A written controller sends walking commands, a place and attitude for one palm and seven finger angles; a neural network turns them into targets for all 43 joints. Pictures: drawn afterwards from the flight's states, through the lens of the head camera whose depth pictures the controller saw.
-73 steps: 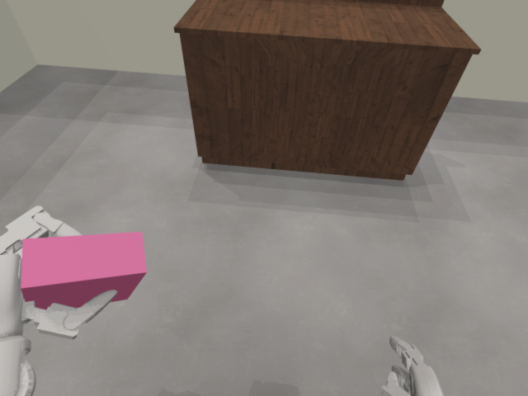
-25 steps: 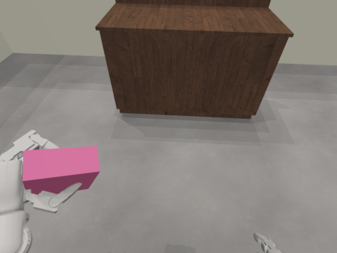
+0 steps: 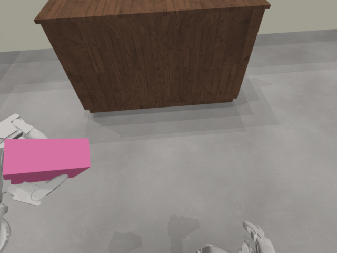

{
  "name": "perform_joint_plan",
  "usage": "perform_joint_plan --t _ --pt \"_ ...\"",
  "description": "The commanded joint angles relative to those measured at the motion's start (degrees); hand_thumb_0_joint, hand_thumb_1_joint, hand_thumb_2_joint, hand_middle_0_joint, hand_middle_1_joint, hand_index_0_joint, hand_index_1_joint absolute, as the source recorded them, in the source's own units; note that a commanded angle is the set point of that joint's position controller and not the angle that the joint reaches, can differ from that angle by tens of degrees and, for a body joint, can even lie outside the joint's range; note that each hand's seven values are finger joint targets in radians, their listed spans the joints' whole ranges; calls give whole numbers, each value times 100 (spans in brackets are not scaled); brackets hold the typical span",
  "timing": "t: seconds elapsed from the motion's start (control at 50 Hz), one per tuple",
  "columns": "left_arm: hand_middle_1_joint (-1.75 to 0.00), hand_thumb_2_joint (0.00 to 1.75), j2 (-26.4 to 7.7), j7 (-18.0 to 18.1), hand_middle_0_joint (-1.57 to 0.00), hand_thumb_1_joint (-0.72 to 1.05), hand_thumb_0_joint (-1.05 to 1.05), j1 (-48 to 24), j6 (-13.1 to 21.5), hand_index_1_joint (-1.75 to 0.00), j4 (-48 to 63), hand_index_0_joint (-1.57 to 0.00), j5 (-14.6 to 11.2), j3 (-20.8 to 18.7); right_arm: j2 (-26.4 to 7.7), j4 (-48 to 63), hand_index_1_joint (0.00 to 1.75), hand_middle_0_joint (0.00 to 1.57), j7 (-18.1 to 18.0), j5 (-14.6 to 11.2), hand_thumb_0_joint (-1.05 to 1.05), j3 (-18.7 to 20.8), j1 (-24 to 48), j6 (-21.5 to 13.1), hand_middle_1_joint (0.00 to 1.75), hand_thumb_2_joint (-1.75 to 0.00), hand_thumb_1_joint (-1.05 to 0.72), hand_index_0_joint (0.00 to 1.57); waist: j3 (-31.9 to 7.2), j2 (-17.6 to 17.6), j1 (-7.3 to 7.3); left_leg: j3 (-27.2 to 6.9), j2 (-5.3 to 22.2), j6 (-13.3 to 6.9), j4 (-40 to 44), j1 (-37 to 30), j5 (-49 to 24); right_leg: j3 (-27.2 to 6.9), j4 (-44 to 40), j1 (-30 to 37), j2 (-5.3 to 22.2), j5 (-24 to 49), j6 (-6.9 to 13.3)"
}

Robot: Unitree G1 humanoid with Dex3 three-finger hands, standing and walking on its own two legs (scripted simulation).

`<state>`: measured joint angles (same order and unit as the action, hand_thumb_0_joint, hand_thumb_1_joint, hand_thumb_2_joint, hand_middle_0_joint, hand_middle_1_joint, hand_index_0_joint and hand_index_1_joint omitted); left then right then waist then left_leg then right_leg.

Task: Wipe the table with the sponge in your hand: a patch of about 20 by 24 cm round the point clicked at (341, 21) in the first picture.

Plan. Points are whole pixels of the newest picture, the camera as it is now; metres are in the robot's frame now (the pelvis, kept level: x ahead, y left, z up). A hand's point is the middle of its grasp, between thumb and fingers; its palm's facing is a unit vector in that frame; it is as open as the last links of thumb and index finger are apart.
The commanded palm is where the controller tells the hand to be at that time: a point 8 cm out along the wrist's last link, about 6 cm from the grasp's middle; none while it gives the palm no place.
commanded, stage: walk to a spot facing it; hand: left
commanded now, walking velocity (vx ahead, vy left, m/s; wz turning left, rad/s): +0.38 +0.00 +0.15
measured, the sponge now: (57, 161) +0.24 +0.20 +0.17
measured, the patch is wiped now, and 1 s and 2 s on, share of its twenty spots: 0.00 0.00 0.00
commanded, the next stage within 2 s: turn to face it in 1.54 s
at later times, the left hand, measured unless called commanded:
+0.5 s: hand (50, 95) +0.38 +0.26 +0.19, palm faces +0.49 -0.80 -0.35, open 9.3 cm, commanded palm +0.33 +0.29 +0.20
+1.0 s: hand (102, 60) +0.52 +0.19 +0.18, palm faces +0.47 -0.77 -0.42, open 9.3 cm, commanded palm +0.44 +0.23 +0.20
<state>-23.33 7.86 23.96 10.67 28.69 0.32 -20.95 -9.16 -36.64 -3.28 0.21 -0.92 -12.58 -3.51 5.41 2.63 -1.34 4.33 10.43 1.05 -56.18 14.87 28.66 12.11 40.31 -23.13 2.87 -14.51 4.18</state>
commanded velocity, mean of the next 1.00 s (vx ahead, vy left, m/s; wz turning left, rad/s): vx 0.37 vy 0.00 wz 0.15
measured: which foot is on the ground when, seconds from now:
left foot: up 0.00-0.44, down 0.46-0.90, up 0.92-1.00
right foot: down 0.00-0.48, up 0.50-0.88, down 0.90-1.00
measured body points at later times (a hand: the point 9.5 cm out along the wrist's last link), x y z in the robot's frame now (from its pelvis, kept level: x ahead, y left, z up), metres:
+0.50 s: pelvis +0.17 +0.01 +0.00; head +0.18 +0.02 +0.45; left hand +0.35 +0.30 +0.21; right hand +0.35 -0.23 -0.07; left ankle +0.24 +0.12 -0.72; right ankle +0.08 -0.08 -0.70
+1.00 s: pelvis +0.31 -0.06 +0.01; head +0.34 -0.09 +0.46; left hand +0.49 +0.23 +0.20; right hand +0.49 -0.29 -0.11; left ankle +0.25 +0.08 -0.63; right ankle +0.36 -0.15 -0.71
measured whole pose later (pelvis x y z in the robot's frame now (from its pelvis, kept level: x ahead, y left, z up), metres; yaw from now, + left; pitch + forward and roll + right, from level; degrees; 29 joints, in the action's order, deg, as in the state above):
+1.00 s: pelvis +0.31 -0.06 +0.01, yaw +6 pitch -2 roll +0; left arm -16.9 8.0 21.4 9.1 24.7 0.1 -17.9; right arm -13.7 -39.1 -3.9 -0.1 1.5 -10.1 -3.0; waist 5.0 3.7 0.3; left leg 1.7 5.0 0.4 -69.0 24.9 25.9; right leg 12.2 38.2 -18.4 5.0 -17.7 2.8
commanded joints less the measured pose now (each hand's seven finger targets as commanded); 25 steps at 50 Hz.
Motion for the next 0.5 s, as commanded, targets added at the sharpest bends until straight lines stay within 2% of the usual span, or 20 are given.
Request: perform_joint_plan --t 0.0,0.02,0.04,0.08,0.12,0.14,0.18,0.22,0.24,0.26,0.3,0.32,0.34,0.38,0.4,0.42,0.44,0.46,0.48 --pt "-160 130 -1199 115 -120 10 0 373 462 -160 1146 -120 -188 -1209 -731 907 30 20 49 -25 0 343 643 -214 30 -90 -90 20 -1227 -865 204 -632 -318 -54 -2566 2620 -372 -3736 -2360 2237 2172 -451 727" --pt "-160 130 -1265 105 -120 10 0 455 487 -160 1300 -120 -172 -1330 -718 848 30 20 77 -27 0 321 715 -82 30 -90 -90 20 -1312 -531 191 -650 -223 16 -2524 2660 -586 -3125 -2222 2221 2021 -121 693" --pt "-160 130 -1082 104 -120 10 0 520 556 -160 1367 -120 -151 -1192 -665 834 30 20 85 -10 0 286 761 -22 30 -90 -90 20 -1291 -541 118 -544 -217 75 -2516 2721 -806 -2542 -2215 2190 1880 355 589" --pt "-160 130 -979 123 -120 10 0 441 620 -160 1469 -120 -149 -1099 -725 826 30 20 85 12 0 311 717 9 30 -90 -90 20 -1189 -578 47 -445 -190 122 -2326 2757 -1142 -1887 -2302 1879 1741 909 509" --pt "-160 130 -1027 148 -120 10 0 389 643 -160 1543 -120 -163 -1082 -762 818 30 20 29 13 0 376 758 0 30 -90 -90 20 -1100 -561 41 -370 -153 125 -1664 2699 -1248 -1613 -2340 1834 1674 1203 501" --pt "-160 130 -948 162 -120 10 0 379 633 -160 1482 -120 -167 -1013 -789 858 30 20 42 23 0 383 671 0 30 -90 -90 20 -1018 -577 41 -324 -86 116 -1166 2649 -1353 -1444 -2338 1775 1667 1354 503" --pt "-160 130 -894 192 -120 10 0 457 604 -160 1313 -120 -175 -994 -775 920 30 20 56 25 0 400 536 4 30 -90 -90 20 -942 -579 90 -19 -122 57 -109 2320 -1486 -1162 -2313 1745 1544 1527 482" --pt "-160 130 -869 233 -120 10 0 417 562 -160 1195 -120 -188 -927 -776 984 30 20 23 7 0 406 509 -15 30 -90 -90 20 -1000 -806 129 254 -245 0 689 2058 -1503 -1047 -2232 1959 1536 1610 466" --pt "-160 130 -796 250 -120 10 0 453 529 -160 1084 -120 -196 -878 -745 1065 30 20 8 1 0 395 517 -31 30 -90 -90 20 -923 -889 219 420 -333 -24 942 1952 -1561 -1030 -2216 1963 1479 1731 441" --pt "-160 130 -769 266 -120 10 0 356 492 -160 1006 -120 -190 -824 -753 1097 30 20 1 -10 0 395 487 -40 30 -90 -90 20 -859 -1033 225 515 -384 -38 1118 1906 -1596 -1018 -2231 1995 1484 1722 422" --pt "-160 130 -724 289 -120 10 0 174 447 -160 996 -120 -181 -725 -761 1158 30 20 -39 -22 0 408 480 -60 30 -90 -90 20 -776 -1042 285 636 -475 -80 1439 1737 -1544 -1115 -2199 2030 1500 1760 418" --pt "-160 130 -702 299 -120 10 0 48 427 -160 1021 -120 -179 -642 -756 1162 30 20 -64 -40 0 417 463 -59 30 -90 -90 20 -737 -1066 261 619 -467 -115 1639 1526 -1458 -1131 -2123 2015 1576 1774 433" --pt "-160 130 -711 314 -120 10 0 -101 437 -160 1132 -120 -169 -621 -723 1209 30 20 -73 -28 0 388 454 -70 30 -90 -90 20 -742 -1084 293 754 -540 -134 1820 1355 -1420 -1063 -2031 2041 1531 1856 437" --pt "-160 130 -755 356 -120 10 0 -451 444 -160 1283 -120 -150 -552 -741 1186 30 20 -110 -6 0 385 370 -100 30 -90 -90 20 -851 -913 187 1011 -800 -163 2343 622 -1569 -805 -1378 1919 1379 2416 324" --pt "-160 130 -754 371 -120 10 0 -642 467 -160 1403 -120 -150 -498 -765 1180 30 20 -141 9 0 406 288 -124 30 -90 -90 20 -1080 -757 79 1118 -944 -200 2679 -32 -1808 -573 -667 1786 1222 2716 170" --pt "-160 130 -730 358 -120 10 0 -690 487 -160 1400 -120 -154 -414 -833 1201 30 20 -194 -4 0 434 262 -148 30 -90 -90 20 -1221 -231 -46 784 -789 -358 2885 -1020 -2040 -436 321 1162 1050 2614 -64" --pt "-160 130 -730 376 -120 10 0 -819 554 -160 1711 -120 -144 -446 -942 1237 30 20 -181 20 0 446 316 -171 30 -90 -90 20 -1629 834 -27 -747 131 -798 3216 -1895 -2429 -231 1565 398 519 1159 -347" --pt "-160 130 -777 379 -120 10 0 -870 641 -160 1769 -120 -171 -500 -860 1258 30 20 -124 24 0 371 338 -225 30 -90 -90 20 -1572 1713 75 -2782 1418 -1526 3488 -2558 -3600 -582 2816 -1005 -38 -1775 -442" --pt "-160 130 -1049 368 -120 10 0 -1015 637 -160 1603 -120 -101 -560 -845 1237 30 20 -31 22 0 294 364 -247 30 -90 -90 20 -1271 1140 44 -3280 1650 -1696 3746 -2109 -3347 -1122 3502 -1351 -83 -2066 -381"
